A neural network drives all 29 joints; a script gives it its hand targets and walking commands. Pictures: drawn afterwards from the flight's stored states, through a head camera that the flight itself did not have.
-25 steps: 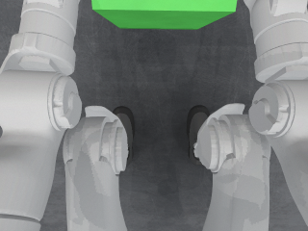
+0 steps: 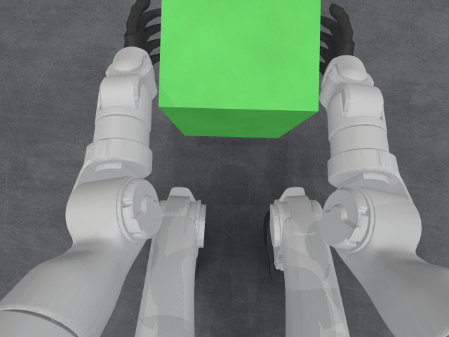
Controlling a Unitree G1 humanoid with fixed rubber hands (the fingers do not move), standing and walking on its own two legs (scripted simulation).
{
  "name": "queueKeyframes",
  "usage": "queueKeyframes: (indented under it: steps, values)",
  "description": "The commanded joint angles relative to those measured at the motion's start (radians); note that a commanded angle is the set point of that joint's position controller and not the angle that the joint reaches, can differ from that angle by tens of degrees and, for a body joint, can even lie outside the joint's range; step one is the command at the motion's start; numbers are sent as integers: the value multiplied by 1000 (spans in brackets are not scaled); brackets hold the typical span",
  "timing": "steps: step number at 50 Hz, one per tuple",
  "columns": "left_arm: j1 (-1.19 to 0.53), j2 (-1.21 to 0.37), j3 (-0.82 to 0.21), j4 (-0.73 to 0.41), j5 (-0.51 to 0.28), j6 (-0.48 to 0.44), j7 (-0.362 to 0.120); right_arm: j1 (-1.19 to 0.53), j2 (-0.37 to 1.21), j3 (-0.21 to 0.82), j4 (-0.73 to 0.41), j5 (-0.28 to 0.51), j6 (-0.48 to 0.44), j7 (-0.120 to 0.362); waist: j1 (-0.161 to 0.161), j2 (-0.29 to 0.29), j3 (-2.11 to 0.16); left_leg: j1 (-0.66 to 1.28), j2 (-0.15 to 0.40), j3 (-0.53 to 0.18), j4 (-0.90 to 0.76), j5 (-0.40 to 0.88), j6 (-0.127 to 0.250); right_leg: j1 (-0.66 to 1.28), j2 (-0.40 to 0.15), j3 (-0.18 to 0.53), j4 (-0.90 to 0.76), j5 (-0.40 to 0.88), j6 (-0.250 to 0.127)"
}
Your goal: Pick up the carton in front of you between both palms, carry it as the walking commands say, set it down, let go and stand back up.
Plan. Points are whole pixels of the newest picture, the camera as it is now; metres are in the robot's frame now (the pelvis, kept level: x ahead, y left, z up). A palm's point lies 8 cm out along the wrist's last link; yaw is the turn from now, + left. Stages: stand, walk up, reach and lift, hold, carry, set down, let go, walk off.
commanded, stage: reach and lift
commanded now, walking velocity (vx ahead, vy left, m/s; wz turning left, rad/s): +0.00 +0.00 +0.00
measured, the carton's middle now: (235, 70) +0.53 +0.01 -0.14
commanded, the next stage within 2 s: none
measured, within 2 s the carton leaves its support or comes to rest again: neither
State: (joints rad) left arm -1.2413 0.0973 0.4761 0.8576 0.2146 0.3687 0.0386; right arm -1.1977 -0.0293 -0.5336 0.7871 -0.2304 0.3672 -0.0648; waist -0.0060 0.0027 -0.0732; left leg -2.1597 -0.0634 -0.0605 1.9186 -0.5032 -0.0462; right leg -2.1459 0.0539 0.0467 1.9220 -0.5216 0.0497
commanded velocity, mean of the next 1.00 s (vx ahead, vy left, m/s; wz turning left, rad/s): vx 0.00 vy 0.00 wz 0.00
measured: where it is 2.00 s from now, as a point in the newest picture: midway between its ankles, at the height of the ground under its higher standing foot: (233, 257)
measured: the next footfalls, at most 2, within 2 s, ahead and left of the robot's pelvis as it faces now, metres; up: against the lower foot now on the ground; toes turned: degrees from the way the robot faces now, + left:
none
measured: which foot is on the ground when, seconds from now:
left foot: down 0.00-1.00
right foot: down 0.00-1.00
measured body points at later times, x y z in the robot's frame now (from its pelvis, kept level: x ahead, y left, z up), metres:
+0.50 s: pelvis +0.02 +0.00 +0.11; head +0.25 +0.01 +0.50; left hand +0.50 +0.15 +0.06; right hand +0.50 -0.15 +0.06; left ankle +0.12 +0.13 -0.41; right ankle +0.11 -0.13 -0.41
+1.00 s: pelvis +0.07 +0.00 +0.25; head +0.18 +0.00 +0.69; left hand +0.45 +0.15 +0.22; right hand +0.44 -0.15 +0.22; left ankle +0.12 +0.13 -0.41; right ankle +0.11 -0.13 -0.41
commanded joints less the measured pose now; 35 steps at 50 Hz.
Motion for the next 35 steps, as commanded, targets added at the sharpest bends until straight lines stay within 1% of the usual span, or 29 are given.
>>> queueKeyframes:
  steps: [1,4,5,8,12,15,18,21,27,35]
  values:
    - [-595,-1029,-333,37,-86,-5,-259,-676,955,380,15,93,-9,255,-13,23,-896,497,-100,149,-239,44,38,475,112,-139,-249,54,-40]
    - [-601,-1043,-335,7,-77,3,-264,-693,984,406,-10,102,3,266,2,6,-982,554,-99,151,-281,50,40,541,114,-140,-286,60,-33]
    - [-601,-1057,-347,-8,-79,8,-266,-695,1004,424,-19,110,9,269,10,2,-1019,579,-100,154,-294,57,39,567,115,-141,-298,65,-30]
    - [-596,-1095,-394,-62,-100,27,-274,-689,1050,479,-56,139,31,280,18,-11,-1127,663,-102,160,-326,95,38,647,118,-143,-333,98,-22]
    - [-562,-1145,-478,-135,-144,53,-285,-636,1096,550,-112,173,57,291,10,-10,-1230,771,-104,156,-364,164,31,744,120,-142,-371,169,-17]
    - [-510,-1185,-538,-172,-174,65,-288,-571,1124,592,-143,191,68,296,0,1,-1254,843,-106,147,-398,218,24,797,121,-136,-404,223,-16]
    - [-441,-1217,-575,-190,-186,67,-285,-495,1143,619,-157,198,68,299,-5,12,-1218,893,-107,136,-440,250,19,832,122,-128,-443,256,-16]
    - [-368,-1239,-591,-190,-183,61,-281,-424,1154,632,-154,197,61,300,-5,20,-1150,929,-108,123,-487,260,17,857,123,-119,-487,264,-17]
    - [-238,-1263,-594,-178,-162,41,-267,-298,1167,641,-141,183,41,297,-2,22,-1025,1019,-110,97,-592,262,20,924,125,-97,-590,255,-20]
    - [-89,-1280,-602,-186,-138,22,-262,-146,1190,654,-142,160,24,298,2,8,-902,1175,-103,66,-747,264,27,1079,118,-60,-746,255,-25]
